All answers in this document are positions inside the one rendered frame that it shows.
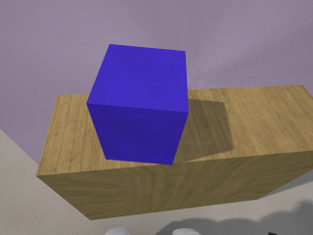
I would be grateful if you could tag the carton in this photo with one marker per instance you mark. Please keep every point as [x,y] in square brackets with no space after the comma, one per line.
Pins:
[139,103]

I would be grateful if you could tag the pedestal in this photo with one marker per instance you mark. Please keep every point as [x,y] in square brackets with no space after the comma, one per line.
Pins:
[238,144]

